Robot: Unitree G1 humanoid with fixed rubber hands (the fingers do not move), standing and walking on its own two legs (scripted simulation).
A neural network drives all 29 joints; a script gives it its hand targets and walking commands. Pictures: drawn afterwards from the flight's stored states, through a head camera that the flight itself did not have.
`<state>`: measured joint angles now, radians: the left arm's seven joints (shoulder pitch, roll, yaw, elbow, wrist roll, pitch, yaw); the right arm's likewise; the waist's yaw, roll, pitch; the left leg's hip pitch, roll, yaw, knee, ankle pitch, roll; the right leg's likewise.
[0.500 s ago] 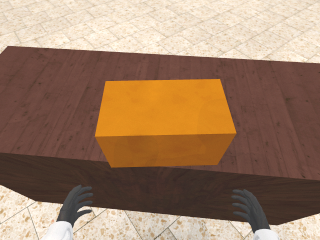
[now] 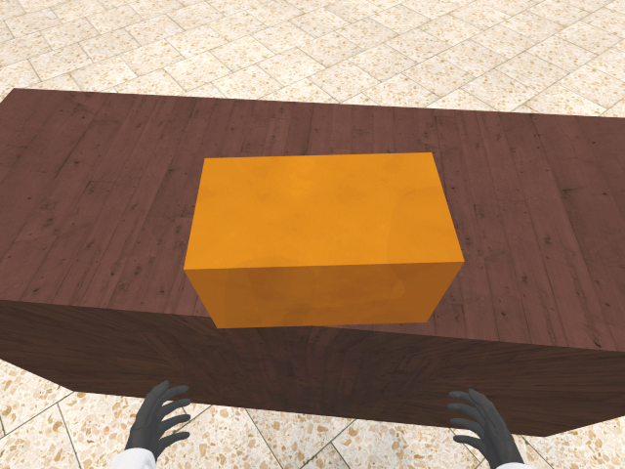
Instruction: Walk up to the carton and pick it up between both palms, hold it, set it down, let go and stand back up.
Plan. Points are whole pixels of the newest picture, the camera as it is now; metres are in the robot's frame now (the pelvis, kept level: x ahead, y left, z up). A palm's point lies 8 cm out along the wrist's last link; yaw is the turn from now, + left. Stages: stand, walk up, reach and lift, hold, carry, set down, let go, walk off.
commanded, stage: let go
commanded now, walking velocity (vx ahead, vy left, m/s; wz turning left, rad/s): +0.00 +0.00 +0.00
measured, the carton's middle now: (320, 243) +0.41 +0.01 +0.02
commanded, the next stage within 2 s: stand in 0.02 s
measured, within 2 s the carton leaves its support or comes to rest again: neither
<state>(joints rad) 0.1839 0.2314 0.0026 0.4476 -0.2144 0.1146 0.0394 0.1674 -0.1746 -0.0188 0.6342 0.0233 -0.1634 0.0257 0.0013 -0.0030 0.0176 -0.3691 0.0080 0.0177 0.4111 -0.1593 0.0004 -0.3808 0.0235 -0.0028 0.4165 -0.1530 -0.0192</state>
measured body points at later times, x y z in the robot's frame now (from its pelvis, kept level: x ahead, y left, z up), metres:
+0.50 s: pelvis +0.01 +0.01 +0.00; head +0.00 +0.01 +0.45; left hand +0.10 +0.29 -0.13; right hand +0.12 -0.26 -0.12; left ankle +0.03 +0.12 -0.74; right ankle +0.03 -0.10 -0.74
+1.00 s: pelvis +0.00 +0.01 -0.01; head -0.05 +0.01 +0.44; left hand +0.07 +0.29 -0.14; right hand +0.07 -0.26 -0.13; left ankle +0.03 +0.12 -0.74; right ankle +0.03 -0.10 -0.74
